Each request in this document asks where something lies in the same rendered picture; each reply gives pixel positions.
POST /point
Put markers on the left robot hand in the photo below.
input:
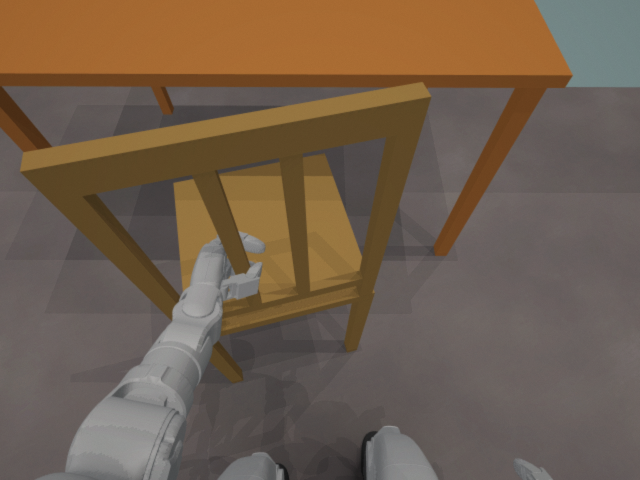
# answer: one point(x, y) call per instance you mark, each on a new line
point(212, 266)

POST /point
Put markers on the table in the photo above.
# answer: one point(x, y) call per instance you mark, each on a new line
point(286, 43)

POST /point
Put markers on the right robot hand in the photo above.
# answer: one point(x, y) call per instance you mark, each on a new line
point(527, 471)

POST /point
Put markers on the chair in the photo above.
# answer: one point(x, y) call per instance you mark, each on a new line
point(311, 262)

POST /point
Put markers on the left robot forearm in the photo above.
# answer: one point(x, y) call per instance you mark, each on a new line
point(175, 364)

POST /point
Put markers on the robot left thigh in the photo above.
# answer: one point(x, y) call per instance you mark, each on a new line
point(253, 468)

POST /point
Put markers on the robot thigh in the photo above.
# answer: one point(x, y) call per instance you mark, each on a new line
point(395, 456)
point(253, 468)

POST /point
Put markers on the robot left upper arm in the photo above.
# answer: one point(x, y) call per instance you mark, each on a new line
point(128, 440)

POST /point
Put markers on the robot right thigh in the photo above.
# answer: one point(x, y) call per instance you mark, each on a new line
point(395, 456)

